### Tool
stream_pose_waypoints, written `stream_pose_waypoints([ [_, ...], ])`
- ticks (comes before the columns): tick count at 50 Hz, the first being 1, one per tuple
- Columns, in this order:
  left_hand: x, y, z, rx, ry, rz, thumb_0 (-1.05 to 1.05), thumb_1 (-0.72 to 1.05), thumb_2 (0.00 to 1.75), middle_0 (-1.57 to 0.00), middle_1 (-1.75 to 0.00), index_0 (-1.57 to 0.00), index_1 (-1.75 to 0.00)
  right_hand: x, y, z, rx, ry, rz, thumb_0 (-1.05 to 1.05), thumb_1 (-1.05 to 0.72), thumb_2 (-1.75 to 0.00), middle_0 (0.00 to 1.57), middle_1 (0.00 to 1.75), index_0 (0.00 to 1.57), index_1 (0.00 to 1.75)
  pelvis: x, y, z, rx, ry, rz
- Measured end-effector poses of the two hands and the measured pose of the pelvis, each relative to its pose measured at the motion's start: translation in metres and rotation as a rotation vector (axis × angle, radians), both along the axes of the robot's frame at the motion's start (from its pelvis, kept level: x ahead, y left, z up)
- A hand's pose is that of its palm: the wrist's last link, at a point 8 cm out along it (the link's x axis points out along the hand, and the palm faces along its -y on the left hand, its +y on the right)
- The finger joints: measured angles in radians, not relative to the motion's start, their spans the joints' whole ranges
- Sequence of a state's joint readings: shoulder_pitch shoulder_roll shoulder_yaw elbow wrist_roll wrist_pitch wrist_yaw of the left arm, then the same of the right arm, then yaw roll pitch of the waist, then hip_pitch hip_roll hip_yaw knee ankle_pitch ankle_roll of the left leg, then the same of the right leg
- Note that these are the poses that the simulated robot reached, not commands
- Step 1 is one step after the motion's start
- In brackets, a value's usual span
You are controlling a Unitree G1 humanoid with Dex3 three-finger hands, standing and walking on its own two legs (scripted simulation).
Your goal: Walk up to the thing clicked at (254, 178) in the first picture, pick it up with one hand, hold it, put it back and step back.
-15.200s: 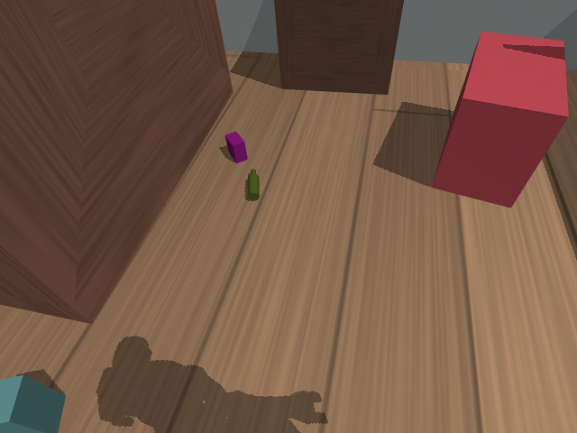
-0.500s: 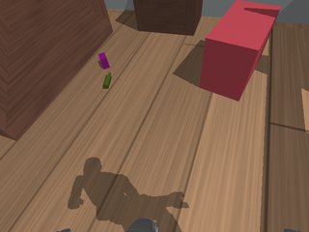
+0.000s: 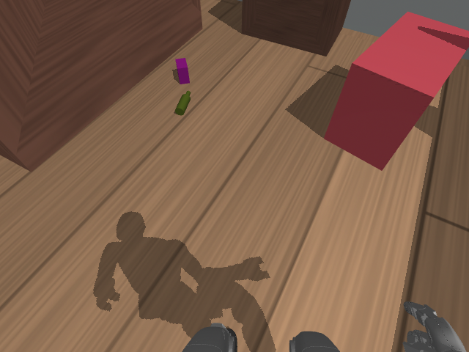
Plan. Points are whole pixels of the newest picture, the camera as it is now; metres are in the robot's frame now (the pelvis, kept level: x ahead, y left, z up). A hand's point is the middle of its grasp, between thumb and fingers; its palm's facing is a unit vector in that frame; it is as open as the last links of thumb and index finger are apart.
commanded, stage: walk up
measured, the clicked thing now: (184, 101) +1.52 +0.36 -0.72
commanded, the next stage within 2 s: stand in 1.60 s
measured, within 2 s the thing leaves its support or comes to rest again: neither
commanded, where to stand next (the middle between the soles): +0.06 -0.04 m, yaw +6 degrees
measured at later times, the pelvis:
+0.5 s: pelvis -0.01 -0.01 +0.00, yaw +8 degrees
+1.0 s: pelvis -0.01 -0.04 +0.01, yaw +9 degrees
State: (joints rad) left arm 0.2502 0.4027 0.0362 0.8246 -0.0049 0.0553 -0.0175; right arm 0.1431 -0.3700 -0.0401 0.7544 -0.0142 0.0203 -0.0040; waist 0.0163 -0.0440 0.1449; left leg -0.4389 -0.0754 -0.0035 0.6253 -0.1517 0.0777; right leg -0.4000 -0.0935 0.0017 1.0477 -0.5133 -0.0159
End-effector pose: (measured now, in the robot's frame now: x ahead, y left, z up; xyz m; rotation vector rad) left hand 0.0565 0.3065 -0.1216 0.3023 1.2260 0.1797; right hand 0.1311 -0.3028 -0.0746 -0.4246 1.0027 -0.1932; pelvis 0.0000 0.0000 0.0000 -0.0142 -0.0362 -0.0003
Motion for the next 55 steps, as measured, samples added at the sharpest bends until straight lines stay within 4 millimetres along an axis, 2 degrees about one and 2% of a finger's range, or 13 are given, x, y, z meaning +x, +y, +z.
stream_pose_waypoints([
  [4,-0.025,0.011,0.01,0.067,0.032,0.026,0.01,0.91,0.89,-0.21,-0.3,-0.21,-0.3,-0.005,-0.009,-0.005,0.013,0.003,0.013,0.01,-0.9,-0.9,0.21,0.3,0.21,0.3,-0.006,-0.005,-0.002,-0.001,0.014,0.014],
  [8,-0.058,0.017,0.026,0.145,0.061,0.065,0.01,0.91,0.89,-0.2,-0.3,-0.2,-0.3,-0.015,-0.021,-0.02,0.038,0.019,0.009,0.01,-0.9,-0.9,0.2,0.3,0.21,0.3,-0.014,-0.013,-0.005,-0.003,0.016,0.027],
  [12,-0.092,0.013,0.048,0.188,0.073,0.108,0.01,0.91,0.89,-0.2,-0.3,-0.2,-0.3,-0.029,-0.022,-0.029,0.076,0.09,0.002,0.01,-0.9,-0.9,0.2,0.3,0.2,0.3,-0.016,-0.021,0.004,0.019,0.015,0.039],
  [15,-0.103,0.012,0.061,0.204,0.077,0.147,0.01,0.91,0.89,-0.2,-0.3,-0.2,-0.3,-0.038,-0.019,-0.027,0.101,0.13,0.02,0.01,-0.9,-0.9,0.2,0.3,0.2,0.3,-0.015,-0.021,0.015,0.049,0.012,0.054],
  [20,-0.091,0.01,0.063,0.177,0.025,0.133,0.01,0.9,0.89,-0.2,-0.3,-0.2,-0.3,-0.05,-0.015,-0.031,0.096,0.196,0.045,0.01,-0.9,-0.9,0.2,0.3,0.2,0.3,-0.013,-0.016,0.017,0.048,0.021,0.101],
  [25,-0.078,0.018,0.033,0.119,-0.027,0.147,0.01,0.9,0.89,-0.21,-0.3,-0.21,-0.3,-0.041,-0.001,-0.035,0.05,0.207,0.083,0.01,-0.9,-0.9,0.2,0.3,0.2,0.3,-0.015,-0.007,0.002,0.064,0.0,0.14],
  [29,-0.072,0.008,0.014,0.06,0.01,0.158,0.01,0.91,0.89,-0.2,-0.3,-0.2,-0.3,-0.029,0.006,-0.024,0.041,0.128,0.084,0.01,-0.9,-0.9,0.2,0.3,0.2,0.3,-0.012,-0.006,0.001,0.055,-0.008,0.142],
  [33,-0.057,-0.005,0.009,0.019,-0.012,0.148,0.01,0.91,0.89,-0.2,-0.3,-0.2,-0.3,-0.019,-0.003,-0.012,0.012,0.081,0.088,0.01,-0.9,-0.9,0.21,0.3,0.21,0.3,-0.008,-0.012,0.005,0.042,-0.006,0.14],
  [37,-0.047,-0.016,0.005,0.025,-0.041,0.142,0.01,0.91,0.89,-0.2,-0.3,-0.21,-0.3,-0.006,-0.021,-0.015,-0.007,0.065,0.093,0.01,-0.9,-0.9,0.21,0.31,0.21,0.3,-0.006,-0.024,-0.002,0.036,-0.011,0.142],
  [40,-0.047,-0.026,0.008,0.037,-0.044,0.148,0.01,0.91,0.89,-0.2,-0.3,-0.2,-0.3,0.003,-0.03,-0.022,-0.001,0.071,0.078,0.01,-0.9,-0.9,0.2,0.3,0.2,0.3,-0.007,-0.032,-0.003,-0.001,-0.022,0.153],
  [43,-0.047,-0.03,0.012,0.038,-0.035,0.148,0.01,0.91,0.89,-0.2,-0.3,-0.21,-0.3,0.006,-0.031,-0.024,0.018,0.08,0.077,0.01,-0.9,-0.9,0.2,0.3,0.2,0.3,-0.006,-0.035,0.0,0.025,-0.012,0.15],
  [55,-0.025,-0.029,0.029,0.037,-0.05,0.149,0.01,0.91,0.89,-0.2,-0.3,-0.21,-0.3,-0.011,-0.014,-0.03,0.085,0.194,0.084,0.01,-0.9,-0.9,0.2,0.3,0.2,0.3,-0.003,-0.035,0.016,0.021,0.003,0.158],
])
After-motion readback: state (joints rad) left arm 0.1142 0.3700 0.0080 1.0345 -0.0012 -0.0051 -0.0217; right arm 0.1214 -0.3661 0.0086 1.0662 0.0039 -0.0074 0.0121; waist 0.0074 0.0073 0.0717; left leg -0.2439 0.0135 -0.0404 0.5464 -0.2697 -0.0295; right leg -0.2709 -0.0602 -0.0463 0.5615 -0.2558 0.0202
